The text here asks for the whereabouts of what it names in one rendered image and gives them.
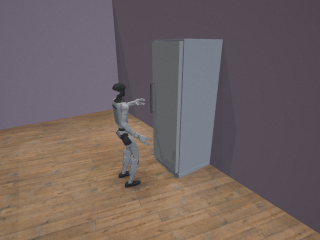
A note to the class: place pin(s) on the fridge door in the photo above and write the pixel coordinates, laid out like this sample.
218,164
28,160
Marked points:
167,78

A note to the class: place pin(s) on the robot right upper arm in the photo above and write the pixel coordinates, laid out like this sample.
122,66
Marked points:
124,113

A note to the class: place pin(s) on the robot foot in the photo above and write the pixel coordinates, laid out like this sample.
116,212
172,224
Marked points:
121,175
134,183

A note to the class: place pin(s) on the robot right foot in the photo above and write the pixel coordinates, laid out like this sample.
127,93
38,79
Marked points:
134,183

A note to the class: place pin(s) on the right robot forearm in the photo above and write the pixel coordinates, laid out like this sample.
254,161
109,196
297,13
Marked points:
129,130

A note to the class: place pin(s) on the left robot forearm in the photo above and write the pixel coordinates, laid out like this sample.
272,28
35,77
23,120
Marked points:
131,103

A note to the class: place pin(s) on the left robot hand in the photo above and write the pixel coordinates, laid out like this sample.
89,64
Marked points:
137,102

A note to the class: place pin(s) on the handle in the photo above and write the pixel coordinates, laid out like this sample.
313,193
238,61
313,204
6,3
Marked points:
151,98

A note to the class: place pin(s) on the robot left foot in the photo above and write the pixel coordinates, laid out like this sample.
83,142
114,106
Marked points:
121,175

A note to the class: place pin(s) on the right robot hand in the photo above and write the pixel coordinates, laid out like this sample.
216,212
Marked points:
143,139

